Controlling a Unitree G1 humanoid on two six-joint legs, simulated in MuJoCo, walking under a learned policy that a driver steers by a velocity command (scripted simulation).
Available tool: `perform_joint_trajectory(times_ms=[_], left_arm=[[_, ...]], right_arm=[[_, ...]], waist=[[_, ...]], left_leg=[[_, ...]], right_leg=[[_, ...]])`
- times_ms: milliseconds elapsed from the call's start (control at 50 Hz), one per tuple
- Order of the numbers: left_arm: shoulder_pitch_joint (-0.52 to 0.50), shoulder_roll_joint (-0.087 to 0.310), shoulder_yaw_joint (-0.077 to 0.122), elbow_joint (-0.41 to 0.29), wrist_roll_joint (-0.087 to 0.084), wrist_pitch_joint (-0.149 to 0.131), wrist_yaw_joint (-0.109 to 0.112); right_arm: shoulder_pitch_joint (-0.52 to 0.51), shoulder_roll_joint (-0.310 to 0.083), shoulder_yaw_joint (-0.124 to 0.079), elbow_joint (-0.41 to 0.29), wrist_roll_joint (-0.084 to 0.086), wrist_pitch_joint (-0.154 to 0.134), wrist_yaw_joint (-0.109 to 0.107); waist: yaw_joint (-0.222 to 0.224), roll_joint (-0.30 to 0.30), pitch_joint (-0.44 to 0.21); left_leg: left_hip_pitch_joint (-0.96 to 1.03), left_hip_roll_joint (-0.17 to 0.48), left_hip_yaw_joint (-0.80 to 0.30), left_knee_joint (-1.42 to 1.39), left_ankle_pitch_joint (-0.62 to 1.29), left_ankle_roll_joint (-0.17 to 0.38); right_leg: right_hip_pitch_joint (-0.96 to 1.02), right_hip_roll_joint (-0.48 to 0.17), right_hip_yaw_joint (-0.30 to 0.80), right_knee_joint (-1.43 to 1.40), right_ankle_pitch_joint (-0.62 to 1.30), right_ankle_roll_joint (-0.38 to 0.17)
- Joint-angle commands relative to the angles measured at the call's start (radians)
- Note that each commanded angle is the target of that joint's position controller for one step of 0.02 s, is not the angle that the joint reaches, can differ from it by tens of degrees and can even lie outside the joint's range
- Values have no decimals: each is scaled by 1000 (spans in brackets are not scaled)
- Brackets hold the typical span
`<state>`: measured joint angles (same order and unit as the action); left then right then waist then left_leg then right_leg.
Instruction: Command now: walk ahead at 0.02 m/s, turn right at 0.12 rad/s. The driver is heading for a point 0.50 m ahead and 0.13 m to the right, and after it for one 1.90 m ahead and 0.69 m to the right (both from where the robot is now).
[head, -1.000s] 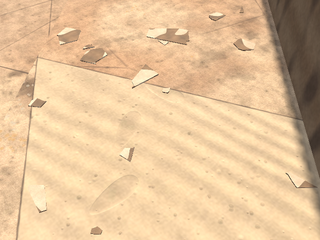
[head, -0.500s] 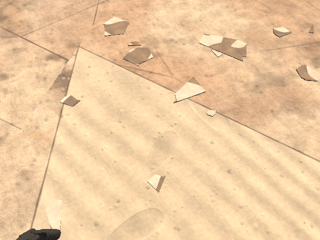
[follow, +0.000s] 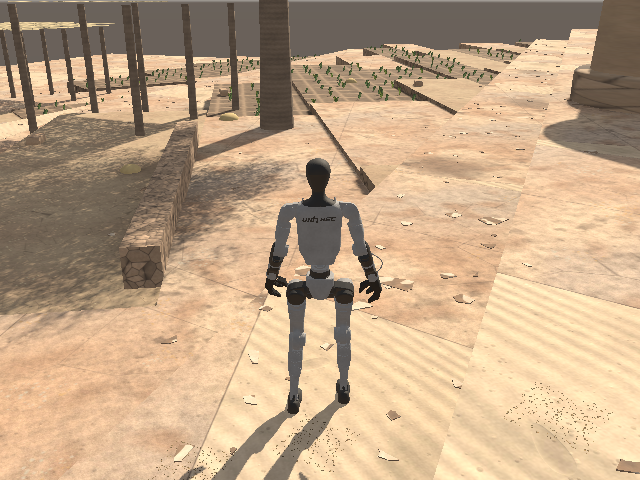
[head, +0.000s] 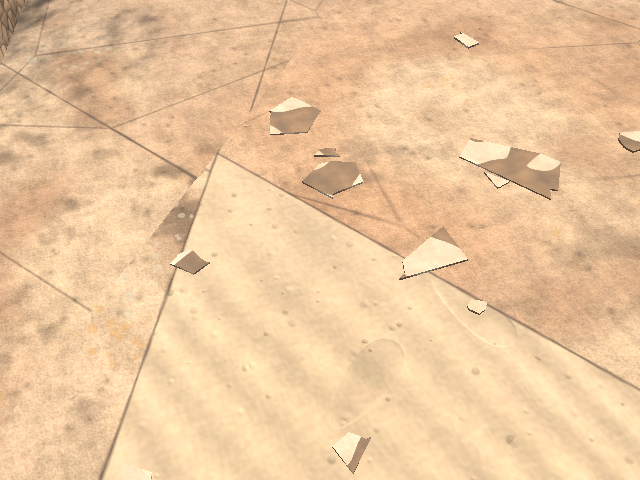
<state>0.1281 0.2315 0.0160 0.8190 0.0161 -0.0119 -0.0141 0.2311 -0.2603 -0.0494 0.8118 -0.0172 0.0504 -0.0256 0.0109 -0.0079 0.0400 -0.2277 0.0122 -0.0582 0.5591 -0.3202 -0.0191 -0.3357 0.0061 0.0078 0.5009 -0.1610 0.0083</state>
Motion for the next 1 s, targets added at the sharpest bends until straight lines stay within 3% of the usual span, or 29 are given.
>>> perform_joint_trajectory(times_ms=[20, 80, 160, 200, 220, 240, 260, 280, 300, 320, 360, 380, 420, 460, 500, 540, 560, 580, 600, 620, 640, 660, 700, 740, 840, 880, 940, 960, 1000], left_arm=[[-77, 135, 35, -74, -11, -13, 7], [-61, 151, 50, -82, -24, -8, 11], [-31, 134, 63, -98, -25, 11, 1], [-14, 132, 68, -105, -25, 16, -9], [-1, 147, 75, -107, -26, 17, -12], [20, 191, 91, -101, -28, 20, -8], [82, 218, 104, -86, -38, 19, -1], [201, 252, 109, -71, -35, 9, -2], [259, 261, 101, -66, -22, -16, -7], [226, 251, 98, -79, -22, -38, -3], [132, 226, 89, -113, -33, -45, 15], [93, 220, 86, -129, -31, -34, 25], [71, 226, 90, -146, -29, -14, 39], [71, 235, 98, -161, -38, -7, 43], [72, 236, 100, -174, -44, 3, 43], [69, 205, 92, -186, -44, 12, 42], [64, 169, 82, -192, -42, 9, 39], [64, 81, 58, -202, -39, 4, 36], [64, 59, 53, -254, -50, -13, 34], [60, 128, 66, -268, -57, -25, 30], [62, 178, 81, -246, -49, -25, 26], [88, 181, 87, -219, -39, -23, 22], [74, 156, 85, -216, -33, -27, 10], [56, 126, 79, -227, -37, -27, 3], [-44, 89, 60, -269, -37, -26, -12], [-110, 68, 47, -291, -37, -33, -26], [-168, 71, 41, -317, -42, -41, -45], [-174, 80, 43, -323, -42, -43, -49], [-110, 123, 62, -316, -36, -47, -49]], right_arm=[[-24, -143, -36, -53, -8, -34, -9], [35, -181, -57, -46, 6, -47, -27], [15, -171, -63, -75, 12, -44, -52], [-15, -172, -65, -90, 19, -44, -58], [-8, -176, -68, -92, 19, -44, -59], [26, -171, -71, -100, 11, -44, -58], [-4, -136, -64, -122, 3, -48, -52], [-77, -94, -49, -165, 10, -55, -43], [-103, -88, -44, -181, 27, -68, -31], [-99, -106, -46, -178, 42, -84, -18], [-114, -137, -55, -170, 28, -114, -8], [-118, -137, -56, -167, 18, -126, -3], [-122, -103, -45, -160, 16, -143, 13], [-107, -77, -35, -153, 24, -154, 26], [-78, -90, -39, -147, 39, -158, 31], [-22, -107, -49, -128, 43, -157, 26], [49, -128, -59, -114, 43, -155, 18], [164, -184, -71, -99, 28, -153, 5], [181, -273, -85, -98, -10, -147, 12], [107, -263, -85, -108, -8, -151, 14], [63, -184, -66, -119, 14, -154, 10], [37, -150, -55, -124, 18, -154, 9], [22, -134, -46, -119, 8, -156, 5], [50, -128, -43, -107, 0, -163, 5], [103, -147, -45, -67, 7, -155, 10], [133, -167, -49, -45, 20, -148, 11], [173, -193, -54, -9, 42, -136, 18], [180, -202, -56, 2, 48, -131, 20], [187, -227, -59, 21, 56, -120, 20]], waist=[[-1, 95, -14], [-25, 118, -21], [-24, 175, -44], [-12, 155, -40], [-11, 109, -42], [-33, -1, -70], [-19, -130, -100], [47, -263, -139], [82, -251, -154], [63, -185, -120], [28, -92, -78], [13, -96, -78], [7, -121, -77], [-1, -134, -88], [-22, -136, -93], [-62, -116, -86], [-97, -93, -93], [-130, 52, -127], [-99, 237, -81], [-56, 264, 0], [-56, 208, 47], [-43, 161, 41], [-41, 137, 36], [-49, 117, 17], [-81, 96, 38], [-102, 92, 64], [-104, 87, 94], [-96, 95, 93], [-34, 132, 27]], left_leg=[[-81, 70, -67, -187, -91, 67], [5, 137, -96, -154, 138, 102], [35, 255, -136, -115, 360, 170], [13, 268, -114, -74, 392, 164], [-15, 236, -69, -31, 353, 133], [-46, 157, 21, 35, 176, 82], [-154, 34, 130, 193, -73, 12], [-349, -85, 113, 395, -299, -21], [-496, -62, -22, 561, -389, -5], [-550, -25, -66, 615, -320, 18], [-502, 21, -65, 515, -191, 40], [-423, 25, -50, 426, -158, 35], [-280, -13, 1, 256, -104, 14], [-153, -49, 24, 112, -53, 1], [-43, -66, 32, -10, 59, -9], [108, -56, 40, -108, 146, -6], [223, -2, 9, -123, 114, 11], [344, 198, -210, -213, -89, 69], [328, 391, -589, -368, -413, 184], [259, 428, -670, -408, -562, 246], [240, 375, -555, -399, -500, 224], [227, 316, -428, -392, -366, 187], [186, 258, -243, -406, -106, 154], [170, 234, -120, -414, 48, 156], [167, 225, 41, -424, 224, 171], [167, 238, 72, -435, 235, 177], [220, 272, 87, -427, 289, 180], [248, 284, 91, -407, 360, 177], [283, 285, 107, -277, 749, 161]], right_leg=[[43, -21, 34, -13, -64, -20], [-61, 4, 25, 90, 56, -35], [-117, -2, -1, 226, -93, -43], [-92, -13, -10, 211, -106, -66], [-44, -18, 8, 160, 12, -82], [0, -42, 93, 100, 100, -114], [98, -102, 274, -9, -15, -191], [268, -219, 593, -164, -243, -313], [366, -300, 760, -259, -418, -360], [362, -307, 759, -258, -492, -345], [255, -258, 637, -260, -450, -281], [194, -214, 561, -269, -400, -256], [110, -143, 450, -273, -297, -234], [50, -108, 407, -258, -257, -230], [-1, -103, 427, -246, -288, -221], [-93, -66, 430, -189, -378, -176], [-192, -36, 402, -101, -433, -133], [-323, 48, 282, 190, -465, -66], [-518, 115, 181, 410, -456, -49], [-605, 0, 164, 562, -383, -42], [-631, -24, 154, 611, -298, -33], [-603, -36, 143, 630, -224, -23], [-553, -60, 125, 652, -93, -8], [-529, -66, 104, 660, 1, 8], [-466, -71, 65, 407, 139, 26], [-420, -68, 21, 290, 155, 13], [-363, -60, -20, 159, 92, -29], [-336, -49, -35, 126, 52, -49], [-163, 5, -77, 66, -16, -97]])
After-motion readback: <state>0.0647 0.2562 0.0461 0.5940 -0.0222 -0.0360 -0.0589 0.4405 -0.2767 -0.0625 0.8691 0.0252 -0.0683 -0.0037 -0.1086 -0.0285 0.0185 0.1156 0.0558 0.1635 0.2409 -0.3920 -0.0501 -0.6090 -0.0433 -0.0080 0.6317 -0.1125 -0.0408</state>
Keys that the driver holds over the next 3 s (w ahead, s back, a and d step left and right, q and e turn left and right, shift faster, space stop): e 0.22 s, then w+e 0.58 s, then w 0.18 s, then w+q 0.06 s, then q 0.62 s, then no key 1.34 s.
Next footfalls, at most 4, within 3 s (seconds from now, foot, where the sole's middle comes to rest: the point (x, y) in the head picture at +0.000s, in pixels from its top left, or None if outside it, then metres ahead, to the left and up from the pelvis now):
0.58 left None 0.19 0.11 -0.77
1.04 right None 0.34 -0.28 -0.77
1.52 left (394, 439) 0.58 -0.13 -0.77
1.94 right None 0.48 -0.36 -0.77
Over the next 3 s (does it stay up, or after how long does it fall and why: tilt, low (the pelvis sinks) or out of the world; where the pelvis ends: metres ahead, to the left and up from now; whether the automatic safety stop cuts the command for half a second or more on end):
stays up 0.49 -0.26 0.01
